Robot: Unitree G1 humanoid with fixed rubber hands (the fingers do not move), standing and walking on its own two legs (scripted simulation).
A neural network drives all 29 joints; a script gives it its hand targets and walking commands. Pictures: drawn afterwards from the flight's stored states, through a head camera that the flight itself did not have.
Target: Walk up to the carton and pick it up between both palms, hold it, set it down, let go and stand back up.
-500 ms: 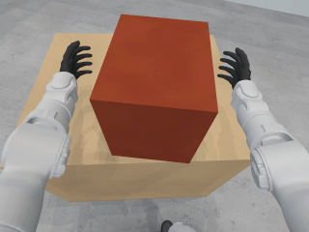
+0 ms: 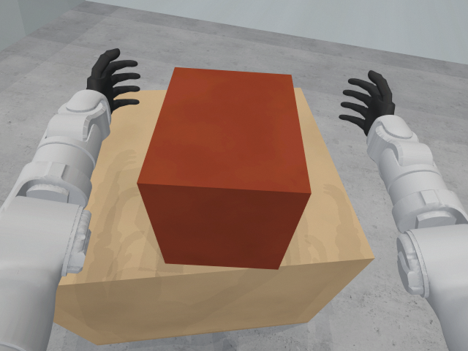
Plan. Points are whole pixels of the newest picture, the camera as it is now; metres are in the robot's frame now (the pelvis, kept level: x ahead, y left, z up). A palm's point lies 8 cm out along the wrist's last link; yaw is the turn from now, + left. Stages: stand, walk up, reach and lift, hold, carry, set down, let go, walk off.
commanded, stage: set down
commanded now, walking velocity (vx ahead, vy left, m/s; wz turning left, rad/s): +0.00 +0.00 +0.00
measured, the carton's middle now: (227, 170) +0.47 -0.03 +0.00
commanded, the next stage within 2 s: none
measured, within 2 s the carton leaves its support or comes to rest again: neither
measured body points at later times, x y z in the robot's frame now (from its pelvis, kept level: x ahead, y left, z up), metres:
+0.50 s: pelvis +0.00 +0.01 +0.00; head -0.01 +0.02 +0.45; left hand +0.44 +0.20 +0.16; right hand +0.38 -0.26 +0.14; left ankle -0.02 +0.11 -0.74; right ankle +0.04 -0.10 -0.74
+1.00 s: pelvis +0.00 +0.01 +0.00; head -0.01 +0.02 +0.45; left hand +0.39 +0.21 +0.10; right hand +0.33 -0.25 +0.09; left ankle -0.02 +0.11 -0.74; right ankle +0.04 -0.10 -0.74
